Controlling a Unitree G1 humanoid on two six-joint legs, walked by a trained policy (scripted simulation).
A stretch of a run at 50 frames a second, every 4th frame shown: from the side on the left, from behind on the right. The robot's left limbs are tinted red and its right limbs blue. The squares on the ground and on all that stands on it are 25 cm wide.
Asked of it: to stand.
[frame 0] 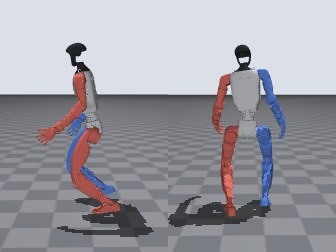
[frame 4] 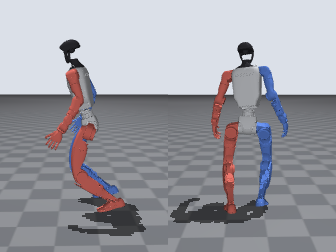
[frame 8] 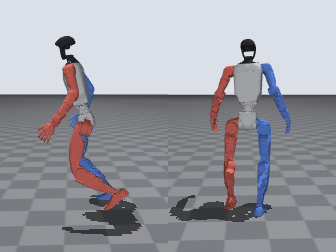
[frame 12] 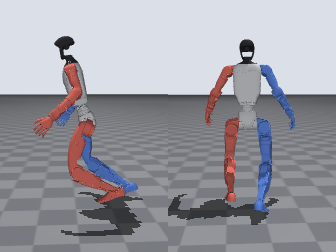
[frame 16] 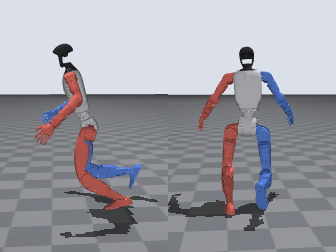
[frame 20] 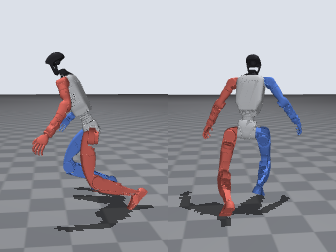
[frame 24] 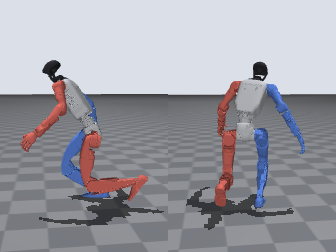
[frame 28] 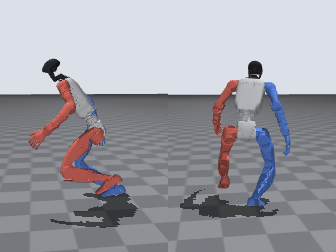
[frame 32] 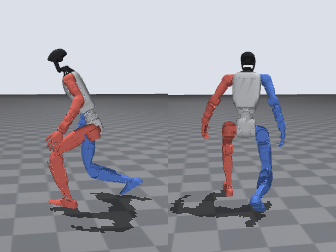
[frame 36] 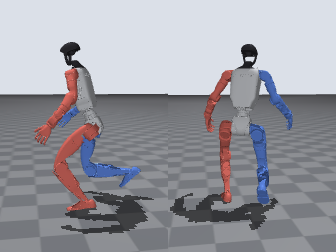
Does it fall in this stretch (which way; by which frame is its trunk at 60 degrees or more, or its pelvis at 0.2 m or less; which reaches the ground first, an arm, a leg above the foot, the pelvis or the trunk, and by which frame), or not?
no
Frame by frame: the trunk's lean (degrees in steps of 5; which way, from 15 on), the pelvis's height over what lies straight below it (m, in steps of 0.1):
0: 15 forward, 0.7
4: 15 forward, 0.7
8: 15 forward, 0.7
12: 15 forward, 0.7
16: 15 forward, 0.6
20: 30 forward, 0.6
24: 40 forward and to its right, 0.6
28: 40 forward, 0.6
32: 30 forward, 0.6
36: 15 forward, 0.6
